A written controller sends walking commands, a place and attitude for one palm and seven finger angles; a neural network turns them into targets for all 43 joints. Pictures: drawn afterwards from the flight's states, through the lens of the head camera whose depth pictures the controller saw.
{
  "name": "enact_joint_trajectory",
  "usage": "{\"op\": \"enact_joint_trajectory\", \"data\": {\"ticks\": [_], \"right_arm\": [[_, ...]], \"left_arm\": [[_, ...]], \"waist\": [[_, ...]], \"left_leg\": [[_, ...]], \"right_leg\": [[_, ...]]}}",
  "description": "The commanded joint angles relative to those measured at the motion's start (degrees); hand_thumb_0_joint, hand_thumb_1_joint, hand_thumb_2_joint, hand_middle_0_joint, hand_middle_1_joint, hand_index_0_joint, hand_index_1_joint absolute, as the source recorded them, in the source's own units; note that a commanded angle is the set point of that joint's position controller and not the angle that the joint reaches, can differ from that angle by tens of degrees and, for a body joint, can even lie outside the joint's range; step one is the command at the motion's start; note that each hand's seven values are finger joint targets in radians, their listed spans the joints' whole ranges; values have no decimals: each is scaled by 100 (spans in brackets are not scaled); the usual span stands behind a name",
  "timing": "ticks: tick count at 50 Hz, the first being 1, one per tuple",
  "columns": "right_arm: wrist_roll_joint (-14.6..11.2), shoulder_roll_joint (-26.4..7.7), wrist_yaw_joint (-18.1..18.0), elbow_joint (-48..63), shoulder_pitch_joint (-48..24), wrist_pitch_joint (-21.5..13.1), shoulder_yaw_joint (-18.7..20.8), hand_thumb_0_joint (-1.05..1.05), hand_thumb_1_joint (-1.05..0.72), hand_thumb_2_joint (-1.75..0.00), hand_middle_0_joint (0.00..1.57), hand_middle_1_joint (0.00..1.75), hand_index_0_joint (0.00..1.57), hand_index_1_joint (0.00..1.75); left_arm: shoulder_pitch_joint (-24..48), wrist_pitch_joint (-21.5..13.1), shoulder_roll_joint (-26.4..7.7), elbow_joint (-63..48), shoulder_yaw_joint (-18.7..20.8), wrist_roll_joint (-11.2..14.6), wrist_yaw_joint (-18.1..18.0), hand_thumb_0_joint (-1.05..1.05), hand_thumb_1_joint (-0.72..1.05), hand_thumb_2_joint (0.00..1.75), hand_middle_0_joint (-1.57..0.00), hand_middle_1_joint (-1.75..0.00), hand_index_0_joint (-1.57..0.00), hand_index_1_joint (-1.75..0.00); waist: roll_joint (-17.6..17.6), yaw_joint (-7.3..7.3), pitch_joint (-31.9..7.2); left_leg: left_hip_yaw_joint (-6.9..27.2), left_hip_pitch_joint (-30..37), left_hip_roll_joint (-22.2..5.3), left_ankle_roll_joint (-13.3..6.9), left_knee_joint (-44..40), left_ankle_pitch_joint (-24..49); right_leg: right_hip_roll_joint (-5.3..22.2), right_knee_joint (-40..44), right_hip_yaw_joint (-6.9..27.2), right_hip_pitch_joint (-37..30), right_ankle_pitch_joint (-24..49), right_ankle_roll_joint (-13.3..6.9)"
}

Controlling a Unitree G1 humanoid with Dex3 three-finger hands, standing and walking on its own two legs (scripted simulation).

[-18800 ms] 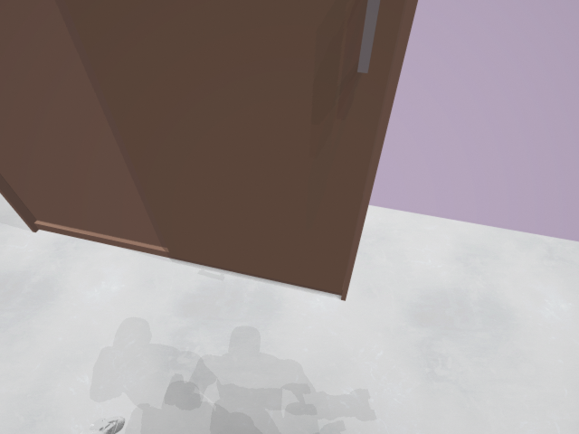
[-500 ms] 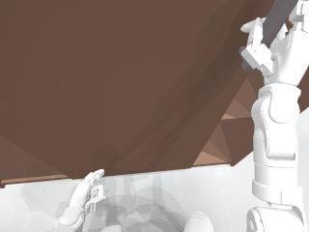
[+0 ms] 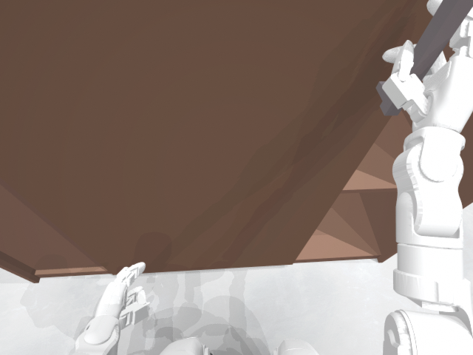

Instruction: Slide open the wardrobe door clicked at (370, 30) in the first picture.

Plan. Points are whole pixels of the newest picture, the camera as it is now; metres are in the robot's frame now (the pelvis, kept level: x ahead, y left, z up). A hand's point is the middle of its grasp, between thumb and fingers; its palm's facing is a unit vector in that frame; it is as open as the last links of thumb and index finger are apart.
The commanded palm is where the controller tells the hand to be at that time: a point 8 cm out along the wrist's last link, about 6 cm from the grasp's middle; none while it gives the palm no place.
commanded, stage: step sideways, sliding the door along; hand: right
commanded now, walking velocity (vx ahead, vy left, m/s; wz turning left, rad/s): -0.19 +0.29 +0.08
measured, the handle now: (425, 32) +0.43 -0.22 +0.29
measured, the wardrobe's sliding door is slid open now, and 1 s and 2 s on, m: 0.39 0.54 0.54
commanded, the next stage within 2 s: stop walking and hold the door there in 0.86 s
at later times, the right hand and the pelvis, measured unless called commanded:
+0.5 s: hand (273, 80) +0.39 -0.04 +0.25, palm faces +0.28 +0.96 -0.02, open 7.2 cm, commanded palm +0.36 -0.01 +0.25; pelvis -0.02 +0.14 +0.00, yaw +0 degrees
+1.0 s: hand (264, 77) +0.39 -0.03 +0.25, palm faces +0.49 +0.87 -0.04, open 7.3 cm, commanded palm +0.35 -0.06 +0.24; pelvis -0.01 +0.24 +0.00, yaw -1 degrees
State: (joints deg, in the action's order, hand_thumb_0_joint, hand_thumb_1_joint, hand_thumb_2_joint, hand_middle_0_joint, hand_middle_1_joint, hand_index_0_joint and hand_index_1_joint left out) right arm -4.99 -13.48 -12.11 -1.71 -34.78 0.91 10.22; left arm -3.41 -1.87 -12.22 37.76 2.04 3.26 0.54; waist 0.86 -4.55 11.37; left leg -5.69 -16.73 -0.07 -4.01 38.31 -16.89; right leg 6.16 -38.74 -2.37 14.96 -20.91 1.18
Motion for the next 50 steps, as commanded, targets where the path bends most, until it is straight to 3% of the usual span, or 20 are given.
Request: {"op": "enact_joint_trajectory", "data": {"ticks": [1,3,11,13,15,18,21,23,25,28,31,33,36,38,39,41,46,48,49,50], "right_arm": [[-59,340,793,2356,-2523,-1031,-1784,0,-90,-90,45,140,45,140],[93,517,893,2518,-3241,-1116,-1872,0,-90,-90,45,140,45,140],[100,462,852,1765,-3313,-1077,-1832,0,-90,-90,45,140,45,140],[129,213,845,1735,-3320,-1090,-1642,0,-90,-90,45,140,45,140],[160,-123,751,1724,-3144,-1000,-1524,0,-90,-90,45,140,45,140],[137,-150,771,1946,-2932,-1016,-1470,0,-90,-90,45,140,45,140],[14,49,699,2494,-2977,-1048,-1612,0,-90,-90,45,140,45,140],[-27,418,910,2122,-2840,-1043,-1835,0,-90,-90,45,140,45,140],[32,455,913,2307,-3250,-1152,-1875,0,-90,-90,45,140,45,140],[86,372,859,1804,-3530,-1093,-1762,0,-90,-90,45,140,45,140],[105,-151,788,1460,-3284,-963,-1449,0,-90,-90,45,140,45,140],[74,-57,767,1716,-3249,-1012,-1544,0,-90,-90,45,140,45,140],[-18,-199,616,2016,-3321,-1045,-1438,0,-90,-90,45,140,45,140],[-110,-42,747,1884,-3202,-1053,-1406,0,-90,-90,45,140,45,140],[-71,109,854,1822,-3387,-1066,-1444,0,-90,-90,45,140,45,140],[-20,33,830,1904,-3694,-1120,-1402,0,-90,-90,45,140,45,140],[100,-245,800,1508,-3726,-1012,-1276,0,-90,-90,45,140,45,140],[123,-683,740,1335,-3528,-930,-1019,0,-90,-90,45,140,45,140],[312,-4388,444,-983,-2081,-887,2614,0,-90,-90,45,140,45,140],[327,-4076,491,-935,-1827,-888,2210,0,-90,-90,45,140,45,140]], "left_arm": [[426,-138,-663,-1143,366,-13,89,0,90,90,-20,-30,-20,-30],[515,-101,-607,-1252,343,-79,257,0,90,90,-20,-30,-20,-30],[359,-222,-682,-1187,303,14,255,0,90,90,-20,-30,-20,-30],[466,-261,-549,-1227,242,127,228,0,90,90,-20,-30,-20,-30],[389,-298,-420,-1067,226,148,102,0,90,90,-20,-30,-20,-30],[491,-282,-246,-989,189,64,-25,0,90,90,-20,-30,-20,-30],[498,-317,-301,-916,173,20,-146,0,90,90,-20,-30,-20,-30],[369,-193,-676,-1104,343,-15,50,0,90,90,-20,-30,-20,-30],[620,-245,-547,-1263,306,-1,145,0,90,90,-20,-30,-20,-30],[525,-240,-586,-1278,257,83,202,0,90,90,-20,-30,-20,-30],[370,-218,-514,-1136,285,136,70,0,90,90,-20,-30,-20,-30],[296,-231,-314,-1085,163,98,23,0,90,90,-20,-30,-20,-30],[268,-268,-395,-934,150,30,-105,0,90,90,-20,-30,-20,-30],[265,-179,-731,-1082,335,10,51,0,90,90,-20,-30,-20,-30],[319,-153,-720,-1142,310,-7,177,0,90,90,-20,-30,-20,-30],[391,-210,-621,-1188,272,-30,190,0,90,90,-20,-30,-20,-30],[262,-355,-755,-1198,246,112,151,0,90,90,-20,-30,-20,-30],[227,-449,-651,-1093,304,108,71,0,90,90,-20,-30,-20,-30],[-180,-356,-945,-666,380,6,-85,0,90,90,-20,-30,-20,-30],[-286,-177,-861,-574,297,-66,-121,0,90,90,-20,-30,-20,-30]], "waist": [[890,467,-3605],[1350,491,-2937],[1817,605,-2581],[1254,534,-2685],[294,707,-2896],[-1301,529,-3164],[-525,611,-3523],[276,568,-3685],[1861,483,-2939],[1443,466,-2820],[-929,550,-3081],[-920,480,-3105],[-353,592,-3416],[963,481,-3653],[1271,454,-3411],[1982,432,-2778],[1182,499,-2985],[-489,480,-3205],[-1144,294,-3172],[-813,111,-3138]], "left_leg": [[736,-459,-285,497,1198,219],[852,-959,-124,439,1993,-1269],[50,209,127,467,-147,53],[42,1019,33,493,-1005,1625],[724,1341,-654,334,-1186,4690],[1565,2039,-1259,-100,-587,6605],[728,1585,-909,255,211,5792],[475,231,-205,517,419,1383],[435,-190,-24,447,212,-498],[402,944,-106,369,-555,777],[1736,1825,-1008,-19,-1049,5022],[1918,2156,-1356,-126,-848,5848],[1166,1984,-1014,3,65,5824],[736,-169,-237,565,584,1160],[767,-454,-41,452,796,-656],[714,-600,-47,362,627,-833],[140,1163,157,396,-1111,2071],[1493,2215,-824,13,-970,6134],[2189,2496,-1418,-205,-743,7492],[2262,2831,-1723,-161,-756,7338]], "right_leg": [[2335,1223,1345,-3283,6873,-1081],[2428,1265,1006,-2723,5962,-1330],[1683,845,-187,-2247,5143,-674],[1360,300,-274,-1763,4213,-825],[723,-96,-466,-1367,2825,-18],[11,-739,-145,82,-545,-37],[573,1064,-275,-1376,2732,-198],[1788,1077,556,-2940,6139,-783],[1977,1027,245,-2719,5938,-912],[1614,534,-104,-1623,4102,-633],[211,-554,-341,-428,526,-35],[-80,-891,14,297,-1031,-98],[331,1293,-300,-1002,1563,-145],[2114,1091,1074,-3098,5937,-1007],[2344,1179,978,-3075,5872,-1173],[2217,1020,447,-2943,5939,-1059],[1092,-57,-498,-2164,5082,-473],[269,-1098,-551,-726,2163,-58],[-64,-1592,-476,459,-680,-13],[-199,-1809,53,1105,-1381,-10]]}}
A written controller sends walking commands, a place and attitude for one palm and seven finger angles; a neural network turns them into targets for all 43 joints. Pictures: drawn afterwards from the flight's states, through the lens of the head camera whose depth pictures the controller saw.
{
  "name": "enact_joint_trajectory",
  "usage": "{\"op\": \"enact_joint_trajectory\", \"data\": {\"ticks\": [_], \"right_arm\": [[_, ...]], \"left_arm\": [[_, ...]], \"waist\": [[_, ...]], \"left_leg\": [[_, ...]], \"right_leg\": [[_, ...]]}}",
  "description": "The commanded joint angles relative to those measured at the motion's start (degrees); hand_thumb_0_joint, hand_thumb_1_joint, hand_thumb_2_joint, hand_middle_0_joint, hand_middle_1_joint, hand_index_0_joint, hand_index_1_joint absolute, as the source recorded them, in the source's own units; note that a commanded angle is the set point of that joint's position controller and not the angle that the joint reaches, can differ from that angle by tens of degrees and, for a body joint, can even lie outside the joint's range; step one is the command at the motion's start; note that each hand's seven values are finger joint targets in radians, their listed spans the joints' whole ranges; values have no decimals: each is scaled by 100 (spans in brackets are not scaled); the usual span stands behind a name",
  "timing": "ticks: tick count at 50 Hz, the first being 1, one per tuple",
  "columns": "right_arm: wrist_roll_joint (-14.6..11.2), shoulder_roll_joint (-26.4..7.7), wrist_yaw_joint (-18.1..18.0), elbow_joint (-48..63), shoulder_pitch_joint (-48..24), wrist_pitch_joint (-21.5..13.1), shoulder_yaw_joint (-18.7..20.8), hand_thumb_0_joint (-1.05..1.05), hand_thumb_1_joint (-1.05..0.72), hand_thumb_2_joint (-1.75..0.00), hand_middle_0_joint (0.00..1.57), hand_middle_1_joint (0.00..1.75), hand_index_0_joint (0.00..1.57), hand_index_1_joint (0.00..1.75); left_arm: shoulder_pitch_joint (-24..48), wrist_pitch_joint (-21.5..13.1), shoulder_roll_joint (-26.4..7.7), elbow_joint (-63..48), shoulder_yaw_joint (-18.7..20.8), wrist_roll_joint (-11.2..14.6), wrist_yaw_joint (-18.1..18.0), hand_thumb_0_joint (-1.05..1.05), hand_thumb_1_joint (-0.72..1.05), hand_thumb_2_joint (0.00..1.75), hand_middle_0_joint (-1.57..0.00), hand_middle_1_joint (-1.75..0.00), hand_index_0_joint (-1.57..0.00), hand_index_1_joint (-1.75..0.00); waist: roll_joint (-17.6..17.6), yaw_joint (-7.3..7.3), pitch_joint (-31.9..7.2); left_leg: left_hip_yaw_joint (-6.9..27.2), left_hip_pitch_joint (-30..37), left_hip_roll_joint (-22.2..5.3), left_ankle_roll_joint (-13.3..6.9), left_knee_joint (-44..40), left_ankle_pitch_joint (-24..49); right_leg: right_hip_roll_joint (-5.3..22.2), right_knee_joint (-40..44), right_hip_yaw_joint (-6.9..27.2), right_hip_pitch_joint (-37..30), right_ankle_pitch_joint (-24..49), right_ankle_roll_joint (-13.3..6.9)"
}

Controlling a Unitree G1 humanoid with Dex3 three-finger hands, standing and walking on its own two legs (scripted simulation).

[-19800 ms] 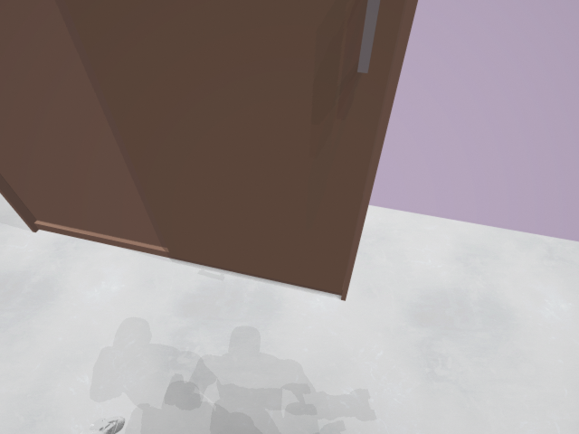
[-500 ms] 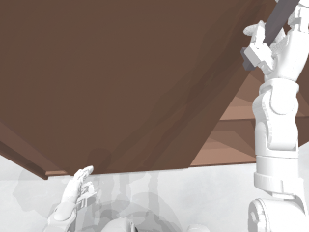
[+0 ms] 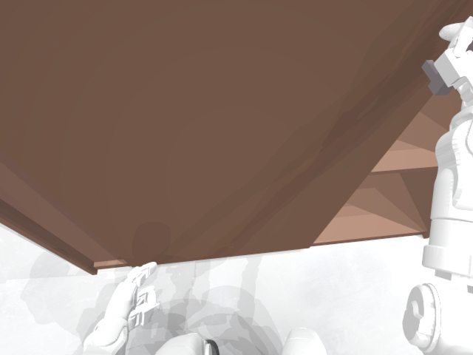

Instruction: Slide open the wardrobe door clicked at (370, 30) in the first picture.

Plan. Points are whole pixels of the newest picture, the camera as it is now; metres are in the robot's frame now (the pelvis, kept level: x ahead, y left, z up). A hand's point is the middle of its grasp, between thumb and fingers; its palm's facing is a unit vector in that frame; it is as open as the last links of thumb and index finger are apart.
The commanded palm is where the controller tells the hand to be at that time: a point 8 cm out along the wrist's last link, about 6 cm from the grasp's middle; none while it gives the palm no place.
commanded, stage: stop walking and hold the door there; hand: right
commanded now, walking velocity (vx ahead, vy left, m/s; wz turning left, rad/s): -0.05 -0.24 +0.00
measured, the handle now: out of the picture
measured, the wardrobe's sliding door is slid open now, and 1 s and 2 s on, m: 0.54 0.54 0.54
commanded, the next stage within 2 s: none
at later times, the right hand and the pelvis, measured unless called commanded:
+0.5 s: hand (455, 55) +0.41 -0.27 +0.26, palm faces +0.44 +0.89 -0.10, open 7.2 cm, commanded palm +0.37 -0.28 +0.24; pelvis -0.01 -0.02 +0.01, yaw +10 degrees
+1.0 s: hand (458, 56) +0.41 -0.27 +0.26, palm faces +0.40 +0.91 -0.10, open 7.2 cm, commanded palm +0.37 -0.28 +0.24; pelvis -0.02 -0.04 +0.01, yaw +11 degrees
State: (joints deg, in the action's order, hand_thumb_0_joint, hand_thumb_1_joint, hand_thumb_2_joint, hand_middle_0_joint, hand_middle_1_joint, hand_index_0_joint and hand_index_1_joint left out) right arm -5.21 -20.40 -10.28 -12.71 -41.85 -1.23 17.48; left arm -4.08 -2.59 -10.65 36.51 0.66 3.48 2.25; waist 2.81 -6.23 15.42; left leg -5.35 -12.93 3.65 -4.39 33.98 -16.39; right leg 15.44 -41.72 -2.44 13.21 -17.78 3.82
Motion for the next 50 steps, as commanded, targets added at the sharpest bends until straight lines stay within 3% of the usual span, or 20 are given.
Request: {"op": "enact_joint_trajectory", "data": {"ticks": [1,3,6,8,10,12,13,14,15,17,18,22,24,27,29,33,37,39,44,50], "right_arm": [[294,-2734,359,1010,-1445,-746,1001,0,-90,-90,45,140,45,140],[247,-2418,271,1213,-1428,-825,899,0,-90,-90,45,140,45,140],[268,-2380,197,1162,-888,-847,966,0,-90,-90,45,140,45,140],[283,-2170,207,1353,-850,-850,745,0,-90,-90,45,140,45,140],[213,-1955,209,1475,-752,-831,431,0,-90,-90,45,140,45,140],[231,-1867,246,1499,-710,-838,357,0,-90,-90,45,140,45,140],[222,-1504,301,1396,-648,-829,65,0,-90,-90,45,140,45,140],[233,-1519,294,1296,-483,-812,100,0,-90,-90,45,140,45,140],[246,-1923,257,1481,-628,-857,348,0,-90,-90,45,140,45,140],[293,-1931,247,1490,-809,-902,347,0,-90,-90,45,140,45,140],[288,-1866,257,1334,-747,-879,315,0,-90,-90,45,140,45,140],[288,-1834,291,1356,-707,-808,268,0,-90,-90,45,140,45,140],[301,-1958,288,1299,-719,-792,387,0,-90,-90,45,140,45,140],[279,-2462,219,917,-439,-723,779,0,-90,-90,45,140,45,140],[271,-2457,210,752,-441,-714,773,0,-90,-90,45,140,45,140],[281,-2424,210,601,-438,-751,745,0,-90,-90,45,140,45,140],[274,-2113,250,677,-562,-767,434,0,-90,-90,45,140,45,140],[292,-2206,231,587,-545,-763,518,0,-90,-90,45,140,45,140],[285,-1771,258,621,-633,-764,117,0,-90,-90,45,140,45,140],[295,-1770,254,666,-576,-798,78,0,-90,-90,45,140,45,140]], "left_arm": [[37,-175,-757,-650,244,-24,-310,0,90,90,-20,-30,-20,-30],[196,-307,-661,-622,46,-78,-414,0,90,90,-20,-30,-20,-30],[126,-342,-814,-702,27,-58,-518,0,90,90,-20,-30,-20,-30],[138,-314,-914,-767,94,-45,-544,0,90,90,-20,-30,-20,-30],[166,-236,-1050,-770,159,1,-534,0,90,90,-20,-30,-20,-30],[195,-193,-1268,-803,235,60,-460,0,90,90,-20,-30,-20,-30],[180,-195,-1250,-816,212,61,-433,0,90,90,-20,-30,-20,-30],[192,-212,-1187,-831,186,10,-473,0,90,90,-20,-30,-20,-30],[151,-195,-1249,-777,191,-37,-529,0,90,90,-20,-30,-20,-30],[82,-210,-1174,-786,144,-109,-551,0,90,90,-20,-30,-20,-30],[-2,-228,-1173,-764,136,-116,-553,0,90,90,-20,-30,-20,-30],[-124,-284,-1299,-773,149,-103,-558,0,90,90,-20,-30,-20,-30],[-89,-306,-1307,-771,142,-132,-583,0,90,90,-20,-30,-20,-30],[-264,-237,-1276,-654,193,-111,-652,0,90,90,-20,-30,-20,-30],[-316,-224,-1229,-595,172,-117,-681,0,90,90,-20,-30,-20,-30],[-278,-217,-1262,-550,156,-122,-745,0,90,90,-20,-30,-20,-30],[-241,-209,-1254,-549,146,-98,-775,0,90,90,-20,-30,-20,-30],[-275,-201,-1297,-514,172,-99,-784,0,90,90,-20,-30,-20,-30],[-197,-184,-1253,-527,144,-106,-800,0,90,90,-20,-30,-20,-30],[-194,-149,-1263,-485,158,-114,-811,0,90,90,-20,-30,-20,-30]], "waist": [[-596,298,-3632],[-593,420,-3822],[-1193,441,-3997],[-1169,458,-3914],[-541,543,-3684],[-48,410,-3579],[64,457,-3434],[579,510,-3330],[1174,487,-3265],[1306,475,-3056],[1101,483,-2914],[854,529,-2950],[753,556,-3034],[-7,554,-3304],[-151,566,-3301],[88,536,-3168],[251,545,-3168],[293,527,-3119],[424,539,-2888],[291,547,-2955]], "left_leg": [[2367,2496,-2231,-315,-275,7102],[2152,2380,-2096,-405,-297,6758],[1796,2485,-1770,-154,-314,6175],[1752,2178,-1627,87,-309,5815],[1562,1293,-1376,367,-424,4550],[1472,308,-907,649,-658,2878],[1472,97,-721,663,-772,2150],[1264,-54,-562,546,-638,1557],[1007,-115,-473,501,-358,944],[726,-317,-352,481,138,-249],[654,-344,-342,482,223,-389],[474,-58,-444,489,-578,534],[528,244,-571,474,-679,1623],[1302,542,-1022,343,-860,2964],[1415,369,-1069,338,-1010,2413],[1108,81,-820,436,-991,1642],[932,13,-723,470,-856,1738],[912,-71,-684,470,-844,1563],[829,-194,-627,469,-768,1190],[867,-191,-686,467,-765,1385]], "right_leg": [[-1137,-1427,243,1398,-1851,-283],[-1324,-902,90,1151,-1456,-251],[-1509,334,-97,737,-590,-272],[-1501,1178,-183,206,189,-318],[-1115,1791,-128,-785,1604,-426],[-407,1447,321,-1412,3054,-710],[-316,1509,429,-1398,2876,-750],[-192,1742,493,-1339,2663,-810],[-26,1971,596,-1313,2856,-889],[291,2224,729,-1061,2800,-1027],[356,2273,747,-930,2705,-1068],[87,1690,168,-1152,3436,-774],[-162,1598,-46,-874,2942,-567],[-619,1241,-254,-558,1722,-409],[-738,1378,-206,-561,1133,-422],[-547,1716,-71,-701,1230,-539],[-433,1791,-31,-864,1678,-559],[-411,1844,-39,-850,1584,-554],[-373,2054,-26,-677,1142,-563],[-418,1977,-91,-748,1175,-544]]}}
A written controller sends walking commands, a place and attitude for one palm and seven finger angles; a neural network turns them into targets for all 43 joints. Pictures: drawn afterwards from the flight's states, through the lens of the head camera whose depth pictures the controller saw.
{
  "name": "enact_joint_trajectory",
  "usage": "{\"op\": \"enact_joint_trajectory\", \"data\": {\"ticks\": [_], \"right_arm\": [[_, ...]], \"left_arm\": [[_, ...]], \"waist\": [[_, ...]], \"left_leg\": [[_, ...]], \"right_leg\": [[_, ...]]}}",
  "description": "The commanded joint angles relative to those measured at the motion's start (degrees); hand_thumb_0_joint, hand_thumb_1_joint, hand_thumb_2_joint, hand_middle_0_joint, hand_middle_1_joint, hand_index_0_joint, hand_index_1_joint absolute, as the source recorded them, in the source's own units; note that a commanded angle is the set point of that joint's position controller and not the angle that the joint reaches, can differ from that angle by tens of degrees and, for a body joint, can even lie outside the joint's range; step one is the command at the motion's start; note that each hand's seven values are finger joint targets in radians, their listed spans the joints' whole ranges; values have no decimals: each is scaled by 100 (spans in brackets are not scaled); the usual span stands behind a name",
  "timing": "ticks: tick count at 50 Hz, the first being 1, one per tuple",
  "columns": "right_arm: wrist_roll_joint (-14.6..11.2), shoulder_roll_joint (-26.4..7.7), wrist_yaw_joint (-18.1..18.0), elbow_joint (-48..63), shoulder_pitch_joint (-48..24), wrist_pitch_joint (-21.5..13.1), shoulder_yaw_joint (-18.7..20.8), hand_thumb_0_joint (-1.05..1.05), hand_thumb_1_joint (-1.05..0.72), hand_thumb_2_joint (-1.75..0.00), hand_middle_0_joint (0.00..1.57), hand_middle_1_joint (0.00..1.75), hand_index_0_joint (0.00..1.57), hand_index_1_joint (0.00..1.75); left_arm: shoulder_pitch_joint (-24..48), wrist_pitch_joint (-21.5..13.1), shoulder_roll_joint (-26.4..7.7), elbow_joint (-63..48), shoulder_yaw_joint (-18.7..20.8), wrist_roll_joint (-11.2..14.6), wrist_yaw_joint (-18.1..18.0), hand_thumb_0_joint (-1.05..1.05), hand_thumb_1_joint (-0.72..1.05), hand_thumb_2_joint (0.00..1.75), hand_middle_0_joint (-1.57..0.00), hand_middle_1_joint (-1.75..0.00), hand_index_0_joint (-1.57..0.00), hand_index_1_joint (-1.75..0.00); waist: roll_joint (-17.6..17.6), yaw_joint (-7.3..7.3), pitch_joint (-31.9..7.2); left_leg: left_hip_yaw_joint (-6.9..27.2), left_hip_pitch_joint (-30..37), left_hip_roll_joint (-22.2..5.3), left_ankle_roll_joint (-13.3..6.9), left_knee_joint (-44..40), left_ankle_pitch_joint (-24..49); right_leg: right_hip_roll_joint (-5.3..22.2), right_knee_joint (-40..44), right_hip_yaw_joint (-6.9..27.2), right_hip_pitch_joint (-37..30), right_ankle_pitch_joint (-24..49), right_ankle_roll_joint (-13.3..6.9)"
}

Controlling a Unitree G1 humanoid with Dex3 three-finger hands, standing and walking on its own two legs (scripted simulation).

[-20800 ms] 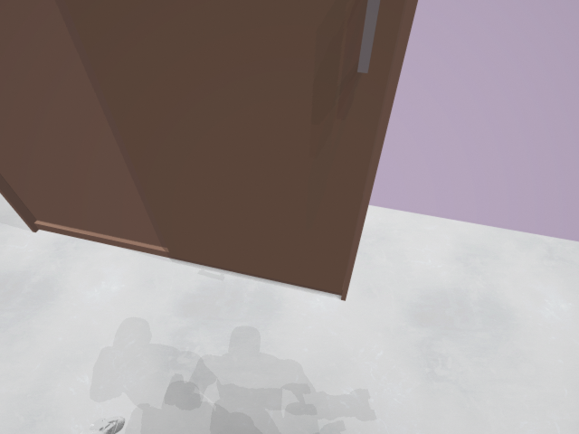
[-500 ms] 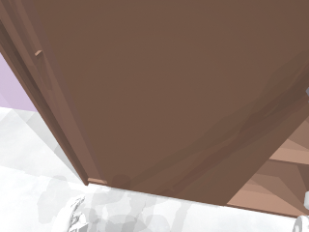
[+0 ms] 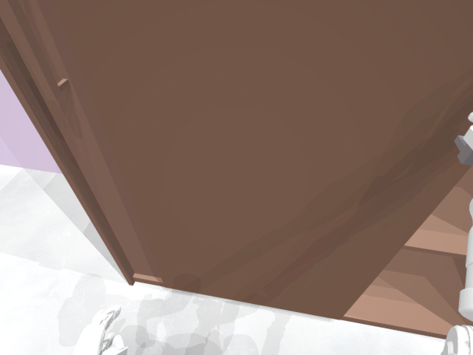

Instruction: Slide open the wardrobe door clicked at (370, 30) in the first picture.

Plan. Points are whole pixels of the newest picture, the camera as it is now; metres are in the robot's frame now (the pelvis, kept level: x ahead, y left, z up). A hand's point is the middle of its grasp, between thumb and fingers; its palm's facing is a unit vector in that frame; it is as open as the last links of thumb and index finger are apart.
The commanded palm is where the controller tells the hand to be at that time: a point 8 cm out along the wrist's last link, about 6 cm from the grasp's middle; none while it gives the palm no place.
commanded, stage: stop walking and hold the door there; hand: right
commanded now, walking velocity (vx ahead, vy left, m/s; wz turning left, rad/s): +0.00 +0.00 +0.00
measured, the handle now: out of the picture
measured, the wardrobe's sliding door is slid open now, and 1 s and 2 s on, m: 0.54 0.54 0.54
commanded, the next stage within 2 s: loosen the grip on the handle in 1.92 s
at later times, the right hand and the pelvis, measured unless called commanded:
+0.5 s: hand out of the picture +0.37 -0.31 +0.24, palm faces +0.52 +0.85 -0.10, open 7.3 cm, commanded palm +0.34 -0.32 +0.23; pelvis +0.00 -0.03 -0.01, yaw -3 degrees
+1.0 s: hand out of the picture +0.37 -0.32 +0.24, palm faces +0.36 +0.93 -0.09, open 7.4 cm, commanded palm +0.34 -0.32 +0.23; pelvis -0.03 -0.11 -0.01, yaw -6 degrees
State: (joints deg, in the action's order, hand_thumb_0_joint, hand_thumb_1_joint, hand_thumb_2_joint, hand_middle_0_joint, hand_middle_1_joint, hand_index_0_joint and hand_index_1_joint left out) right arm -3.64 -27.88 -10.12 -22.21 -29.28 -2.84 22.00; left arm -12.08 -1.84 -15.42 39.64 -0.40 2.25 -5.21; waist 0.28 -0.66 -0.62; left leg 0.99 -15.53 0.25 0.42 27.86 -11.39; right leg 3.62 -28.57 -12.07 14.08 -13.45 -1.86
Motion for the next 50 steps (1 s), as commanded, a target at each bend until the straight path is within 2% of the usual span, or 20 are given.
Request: {"op": "enact_joint_trajectory", "data": {"ticks": [1,12,17,20,21,24,26,27,31,36,38,39,40,41,42,44,45,47,49,50], "right_arm": [[140,-920,243,1739,-1908,-653,-445,0,-90,-90,45,140,45,140],[139,-777,257,2164,-1823,-679,-517,0,-90,-90,45,140,45,140],[150,-739,202,2420,-1902,-642,-608,0,-90,-90,45,140,45,140],[154,-903,125,2462,-2022,-609,-530,0,-90,-90,45,140,45,140],[154,-672,126,2584,-2121,-599,-707,0,-90,-90,45,140,45,140],[137,-499,119,2707,-2235,-612,-790,0,-90,-90,45,140,45,140],[97,-272,180,2946,-2409,-679,-1038,0,-90,-90,45,140,45,140],[113,-111,215,3011,-2576,-708,-1164,0,-90,-90,45,140,45,140],[53,-69,227,2789,-2676,-565,-1217,0,-90,-90,45,140,45,140],[-9,55,244,2994,-2960,-429,-1331,0,-90,-90,45,140,45,140],[1,-6,230,2990,-2888,-437,-1258,0,-90,-90,45,140,45,140],[79,-170,207,2867,-2776,-455,-1173,0,-90,-90,45,140,45,140],[149,-639,156,2454,-2572,-468,-905,0,-90,-90,45,140,45,140],[7,-454,143,2405,-2795,-449,-1011,0,-90,-90,45,140,45,140],[-21,-253,147,2884,-3034,-492,-1126,0,-90,-90,45,140,45,140],[128,-358,111,3073,-3137,-591,-903,0,-90,-90,45,140,45,140],[168,-504,138,3187,-3138,-611,-803,0,-90,-90,45,140,45,140],[189,-87,280,3480,-3397,-658,-1180,0,-90,-90,45,140,45,140],[139,533,358,3796,-3630,-725,-1736,0,-90,-90,45,140,45,140],[21,1089,424,4156,-3611,-810,-2247,0,-90,-90,45,140,45,140]], "left_arm": [[622,-232,-744,-834,251,13,-59,0,90,90,-20,-30,-20,-30],[728,-207,-684,-909,209,-12,-33,0,90,90,-20,-30,-20,-30],[791,-44,-665,-990,262,-14,-31,0,90,90,-20,-30,-20,-30],[807,69,-696,-956,300,-11,-43,0,90,90,-20,-30,-20,-30],[862,83,-641,-1010,276,-1,-36,0,90,90,-20,-30,-20,-30],[949,88,-636,-1049,253,18,-31,0,90,90,-20,-30,-20,-30],[977,5,-614,-1090,211,35,-11,0,90,90,-20,-30,-20,-30],[952,-81,-591,-1086,191,17,27,0,90,90,-20,-30,-20,-30],[898,-296,-665,-881,272,34,115,0,90,90,-20,-30,-20,-30],[1234,-333,-532,-1007,111,-60,228,0,90,90,-20,-30,-20,-30],[1303,-324,-514,-1066,66,-102,275,0,90,90,-20,-30,-20,-30],[1320,-249,-529,-1100,71,-128,292,0,90,90,-20,-30,-20,-30],[1204,-123,-594,-1095,135,-166,286,0,90,90,-20,-30,-20,-30],[1210,-113,-659,-1024,95,-187,272,0,90,90,-20,-30,-20,-30],[1028,-185,-546,-926,132,-122,278,0,90,90,-20,-30,-20,-30],[1057,-219,-324,-837,3,-155,254,0,90,90,-20,-30,-20,-30],[1118,-176,-307,-836,43,-164,229,0,90,90,-20,-30,-20,-30],[1346,-142,-136,-895,60,-152,238,0,90,90,-20,-30,-20,-30],[1225,-154,-135,-931,142,-122,163,0,90,90,-20,-30,-20,-30],[1168,-237,-407,-1086,257,-94,158,0,90,90,-20,-30,-20,-30]], "waist": [[562,-11,-1378],[617,-23,-1589],[197,30,-1731],[5,53,-1832],[27,60,-1880],[340,54,-1980],[1249,35,-1922],[1499,46,-1783],[680,95,-1656],[1093,-87,-1639],[709,-239,-1777],[-136,-306,-1693],[-1687,-316,-1462],[-1400,-318,-1205],[-1385,-256,-1468],[-1355,-170,-1274],[-1281,-205,-1352],[-996,-236,-1452],[-213,93,-2093],[1258,207,-2431]], "left_leg": [[239,46,-352,-20,-126,1024],[124,178,-381,-8,84,1453],[665,425,-1066,-191,137,2757],[836,457,-1431,-262,189,2845],[755,492,-1465,-249,324,2871],[163,-12,-1085,-11,966,1605],[-347,-656,-534,172,1946,-1217],[-446,-917,-431,157,2486,-1895],[-621,-986,-447,268,2919,-1825],[-958,218,-498,128,1111,-1356],[-697,1066,-853,-97,-49,-685],[199,1808,-1715,-512,-607,496],[2491,2549,-3366,-1320,-796,2484],[2465,2319,-3988,-1551,-541,4061],[1744,2794,-3710,-1297,-13,4734],[352,2589,-2979,-589,280,4587],[8,2547,-2742,-408,420,4592],[-254,1866,-2529,-313,817,4496],[-969,627,-1806,7,2029,3322],[-1065,-883,-1016,276,3573,239]], "right_leg": [[768,620,881,-886,896,28],[815,427,881,-1119,1878,71],[497,-265,835,-767,1761,176],[380,-427,930,-596,1523,193],[399,-408,986,-552,1613,176],[765,-134,1316,-982,2545,20],[1363,408,1864,-1434,3650,-357],[1457,576,1842,-1551,3763,-507],[1276,476,1649,-1720,3578,-730],[947,726,1327,-1187,2600,-349],[902,254,1430,-733,2408,-42],[589,-671,1265,367,1565,200],[-217,-2377,1015,2146,-985,570],[-113,-3734,1729,2669,-1872,601],[-23,-4163,2082,2889,-1929,560],[129,-3462,1729,2657,-1612,501],[9,-2695,1350,2280,-1558,472],[-248,-1098,664,1128,-1128,384],[-500,176,-242,-1269,770,413],[776,107,1366,-2608,2454,-159]]}}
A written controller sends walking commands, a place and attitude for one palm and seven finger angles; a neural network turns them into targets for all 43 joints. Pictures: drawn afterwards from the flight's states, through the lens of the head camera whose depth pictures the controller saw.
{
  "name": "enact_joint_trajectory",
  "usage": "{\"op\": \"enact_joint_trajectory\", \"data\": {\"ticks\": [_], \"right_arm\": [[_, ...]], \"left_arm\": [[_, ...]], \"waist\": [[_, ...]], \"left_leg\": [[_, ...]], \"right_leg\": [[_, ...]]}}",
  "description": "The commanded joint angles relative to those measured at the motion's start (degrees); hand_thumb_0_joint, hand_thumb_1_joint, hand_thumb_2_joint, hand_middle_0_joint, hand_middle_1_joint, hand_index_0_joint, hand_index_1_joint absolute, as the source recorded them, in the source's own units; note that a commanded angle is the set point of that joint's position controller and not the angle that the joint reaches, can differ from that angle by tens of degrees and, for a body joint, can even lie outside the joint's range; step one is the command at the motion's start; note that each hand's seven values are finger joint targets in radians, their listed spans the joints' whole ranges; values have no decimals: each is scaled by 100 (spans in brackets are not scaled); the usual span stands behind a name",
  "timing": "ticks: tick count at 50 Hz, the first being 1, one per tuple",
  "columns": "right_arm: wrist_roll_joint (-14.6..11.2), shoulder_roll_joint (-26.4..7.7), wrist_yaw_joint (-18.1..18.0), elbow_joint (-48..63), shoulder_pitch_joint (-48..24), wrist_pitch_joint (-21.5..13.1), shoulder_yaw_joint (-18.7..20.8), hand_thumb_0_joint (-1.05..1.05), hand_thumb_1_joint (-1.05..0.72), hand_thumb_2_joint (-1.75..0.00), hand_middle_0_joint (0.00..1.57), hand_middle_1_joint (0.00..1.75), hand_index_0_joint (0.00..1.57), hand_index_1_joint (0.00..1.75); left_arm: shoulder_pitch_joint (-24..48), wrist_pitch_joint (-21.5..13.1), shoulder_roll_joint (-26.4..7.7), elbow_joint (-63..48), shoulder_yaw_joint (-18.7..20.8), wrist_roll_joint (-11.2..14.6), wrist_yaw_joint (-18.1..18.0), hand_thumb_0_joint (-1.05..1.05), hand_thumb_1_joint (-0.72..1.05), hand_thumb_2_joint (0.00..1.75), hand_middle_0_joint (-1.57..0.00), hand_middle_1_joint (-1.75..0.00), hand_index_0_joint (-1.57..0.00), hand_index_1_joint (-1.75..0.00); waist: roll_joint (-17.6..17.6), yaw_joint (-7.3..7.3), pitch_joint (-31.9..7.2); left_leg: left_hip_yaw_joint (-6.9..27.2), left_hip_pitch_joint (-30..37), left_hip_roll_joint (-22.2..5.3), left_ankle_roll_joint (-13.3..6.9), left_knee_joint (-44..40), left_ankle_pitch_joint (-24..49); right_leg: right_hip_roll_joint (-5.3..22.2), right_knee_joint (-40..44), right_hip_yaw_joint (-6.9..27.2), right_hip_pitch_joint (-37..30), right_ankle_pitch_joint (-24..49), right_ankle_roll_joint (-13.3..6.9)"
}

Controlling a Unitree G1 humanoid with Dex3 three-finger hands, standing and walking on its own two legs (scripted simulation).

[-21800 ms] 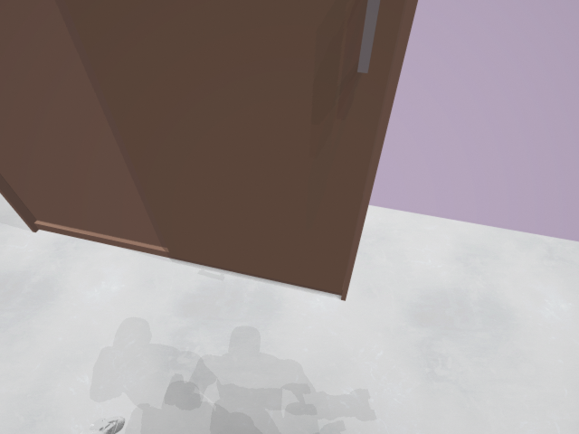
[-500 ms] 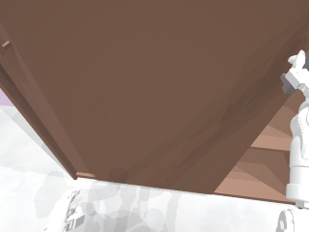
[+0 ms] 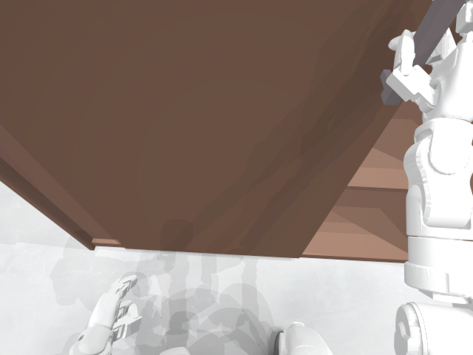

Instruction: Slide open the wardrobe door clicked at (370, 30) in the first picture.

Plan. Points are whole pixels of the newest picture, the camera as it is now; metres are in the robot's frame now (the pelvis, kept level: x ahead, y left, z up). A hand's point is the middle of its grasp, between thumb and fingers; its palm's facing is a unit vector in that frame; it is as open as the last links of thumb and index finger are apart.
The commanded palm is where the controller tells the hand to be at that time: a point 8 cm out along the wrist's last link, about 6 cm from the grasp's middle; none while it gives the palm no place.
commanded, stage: stop walking and hold the door there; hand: right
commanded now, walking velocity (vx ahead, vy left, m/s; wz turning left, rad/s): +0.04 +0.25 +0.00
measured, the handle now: (428, 17) +0.46 -0.19 +0.29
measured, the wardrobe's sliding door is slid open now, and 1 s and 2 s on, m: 0.54 0.54 0.54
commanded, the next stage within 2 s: loosen the grip on the handle in 0.92 s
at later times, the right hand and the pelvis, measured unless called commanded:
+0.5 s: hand (409, 71) +0.41 -0.18 +0.25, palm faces +0.08 +0.99 -0.10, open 7.5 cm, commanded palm +0.39 -0.18 +0.24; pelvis +0.02 -0.07 +0.01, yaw +0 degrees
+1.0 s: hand (404, 70) +0.41 -0.17 +0.25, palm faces +0.11 +0.99 -0.07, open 7.4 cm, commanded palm +0.39 -0.22 +0.24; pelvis +0.00 -0.05 +0.01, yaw +2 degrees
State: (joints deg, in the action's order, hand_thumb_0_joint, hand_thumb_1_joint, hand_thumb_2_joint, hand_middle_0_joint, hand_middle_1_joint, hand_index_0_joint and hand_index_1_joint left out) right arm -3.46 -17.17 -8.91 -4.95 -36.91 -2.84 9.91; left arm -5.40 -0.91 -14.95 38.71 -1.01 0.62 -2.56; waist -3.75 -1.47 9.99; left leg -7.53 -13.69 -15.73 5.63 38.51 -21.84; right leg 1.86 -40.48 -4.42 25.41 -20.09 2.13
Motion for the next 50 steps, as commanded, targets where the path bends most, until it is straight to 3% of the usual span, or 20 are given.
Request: {"op": "enact_joint_trajectory", "data": {"ticks": [1,2,3,4,8,10,12,14,16,18,20,22,25,32,34,36,38,40,46,50], "right_arm": [[-50,303,339,2644,-3286,-927,-1260,0,-90,-90,45,140,45,140],[-4,482,479,2172,-3748,-999,-1376,0,-90,-90,45,140,45,140],[72,748,549,1772,-3318,-911,-1529,0,-90,-90,45,140,45,140],[124,-54,451,1765,-3285,-826,-790,0,-90,-90,45,140,45,140],[73,317,533,1709,-3592,-672,-1294,0,-90,-90,45,140,45,140],[109,186,584,1696,-3567,-665,-1239,0,-90,-90,45,140,45,140],[183,-82,583,1566,-3295,-612,-1096,0,-90,-90,45,140,45,140],[59,-38,595,1239,-2670,-505,-995,0,-90,-90,45,140,45,140],[91,-100,525,1430,-2557,-543,-830,0,-90,-90,45,140,45,140],[128,31,508,1525,-2504,-629,-978,0,-90,-90,45,140,45,140],[89,413,550,1576,-2555,-699,-1443,0,-90,-90,45,140,45,140],[99,977,640,1547,-2645,-750,-1854,0,-90,-90,45,140,45,140],[101,1076,613,1624,-2971,-761,-2059,0,-90,-90,45,140,45,140],[94,1087,626,1240,-2973,-619,-2055,0,-90,-90,45,140,45,140],[142,785,613,1149,-2874,-632,-1781,0,-90,-90,45,140,45,140],[145,400,559,1148,-2797,-608,-1522,0,-90,-90,45,140,45,140],[87,312,529,1136,-2768,-594,-1396,0,-90,-90,45,140,45,140],[65,100,492,847,-2506,-588,-1155,0,-90,-90,45,140,45,140],[41,366,512,812,-2675,-680,-1256,0,-90,-90,45,140,45,140],[30,239,491,539,-2630,-697,-1185,0,-90,-90,45,140,45,140]], "left_arm": [[370,-432,-524,-1024,373,166,-41,0,90,90,-20,-30,-20,-30],[231,-575,-585,-806,517,220,49,0,90,90,-20,-30,-20,-30],[209,-595,-434,-696,463,220,56,0,90,90,-20,-30,-20,-30],[247,-573,-488,-671,478,186,3,0,90,90,-20,-30,-20,-30],[361,-634,-322,-714,256,145,65,0,90,90,-20,-30,-20,-30],[327,-679,-368,-770,246,132,80,0,90,90,-20,-30,-20,-30],[391,-643,-84,-890,105,122,40,0,90,90,-20,-30,-20,-30],[324,-638,-85,-861,114,89,22,0,90,90,-20,-30,-20,-30],[335,-631,-39,-816,37,53,-36,0,90,90,-20,-30,-20,-30],[326,-546,-48,-804,32,19,-83,0,90,90,-20,-30,-20,-30],[395,-432,-324,-894,172,82,-10,0,90,90,-20,-30,-20,-30],[369,-414,-203,-985,111,25,129,0,90,90,-20,-30,-20,-30],[249,-417,-252,-922,190,71,166,0,90,90,-20,-30,-20,-30],[333,-491,-285,-935,158,34,130,0,90,90,-20,-30,-20,-30],[376,-463,-296,-963,144,44,77,0,90,90,-20,-30,-20,-30],[397,-399,-182,-961,129,34,-18,0,90,90,-20,-30,-20,-30],[362,-357,-201,-925,170,93,-58,0,90,90,-20,-30,-20,-30],[347,-314,-232,-868,189,108,-147,0,90,90,-20,-30,-20,-30],[309,-252,-345,-846,213,67,-130,0,90,90,-20,-30,-20,-30],[260,-243,-416,-809,238,82,-140,0,90,90,-20,-30,-20,-30]], "waist": [[2623,295,-3961],[1614,454,-3420],[1128,397,-3168],[1359,323,-2945],[1775,255,-2839],[1310,144,-2861],[-274,181,-2856],[-1348,15,-2505],[-1116,22,-2751],[-739,61,-3129],[712,29,-3417],[1740,172,-3034],[1051,206,-2873],[1386,149,-2876],[964,86,-2954],[268,169,-3033],[-431,100,-3237],[-508,71,-3085],[728,102,-3257],[656,97,-2955]], "left_leg": [[344,-1486,1125,-254,3748,-1640],[696,-1615,1231,-323,4067,-1512],[797,-1705,1097,-327,3822,-1195],[800,-1651,1004,-293,3352,-1078],[408,-166,1350,-390,622,-412],[464,545,1394,-427,-563,668],[1847,756,325,-762,-1422,2562],[2311,949,-183,-1146,-1470,3731],[1813,1638,-79,-1183,-847,5209],[1207,1602,319,-839,-247,5234],[689,219,1003,-367,-82,2724],[646,-667,1408,-402,696,-526],[662,-842,1396,-467,664,-380],[510,37,1421,-489,-670,409],[707,601,1216,-532,-1378,1848],[1188,917,548,-661,-1284,3759],[1423,1306,362,-758,-1030,4951],[1401,1401,294,-768,-968,5014],[671,415,1083,-422,-670,2555],[810,512,1045,-488,-987,1965]], "right_leg": [[2016,1306,1994,-3891,4952,-1286],[2147,1514,2295,-3193,3919,-1454],[1954,1661,1970,-2919,2796,-1476],[1910,1655,1877,-2593,2599,-1486],[1554,1320,884,-2261,3093,-967],[1376,977,683,-2002,2604,-717],[556,142,75,-1418,1442,-222],[-87,-665,337,-631,-500,-18],[-19,0,413,-482,-485,-85],[146,1259,168,-1385,1374,-153],[1197,1249,751,-3064,4842,-538],[1775,1695,1510,-3172,5168,-965],[1693,1591,1255,-3527,5102,-1005],[1459,1519,744,-3075,4035,-760],[1172,1129,479,-2643,3455,-495],[722,858,58,-2037,2556,-142],[469,538,83,-1717,2089,-84],[356,646,140,-1414,1393,-127],[1073,1147,535,-2587,3818,-469],[978,1234,414,-2077,2747,-408]]}}
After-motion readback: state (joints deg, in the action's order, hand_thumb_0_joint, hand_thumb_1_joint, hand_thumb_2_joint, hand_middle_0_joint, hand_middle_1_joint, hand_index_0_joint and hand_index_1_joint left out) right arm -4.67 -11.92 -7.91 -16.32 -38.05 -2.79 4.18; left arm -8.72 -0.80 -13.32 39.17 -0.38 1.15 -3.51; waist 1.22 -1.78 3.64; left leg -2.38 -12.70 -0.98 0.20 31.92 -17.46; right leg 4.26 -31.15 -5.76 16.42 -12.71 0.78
